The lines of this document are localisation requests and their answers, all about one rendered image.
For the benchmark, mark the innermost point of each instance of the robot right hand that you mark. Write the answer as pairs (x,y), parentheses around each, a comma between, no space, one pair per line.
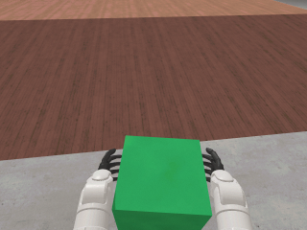
(216,163)

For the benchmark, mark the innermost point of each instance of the robot left hand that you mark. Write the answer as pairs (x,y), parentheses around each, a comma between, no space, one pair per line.
(106,165)

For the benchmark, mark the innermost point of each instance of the robot right forearm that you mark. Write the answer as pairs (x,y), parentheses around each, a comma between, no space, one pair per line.
(230,202)

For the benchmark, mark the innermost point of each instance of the carton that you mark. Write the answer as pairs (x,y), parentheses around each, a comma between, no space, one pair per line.
(161,185)

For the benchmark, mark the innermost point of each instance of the robot left forearm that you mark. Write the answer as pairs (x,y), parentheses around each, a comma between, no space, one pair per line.
(95,202)

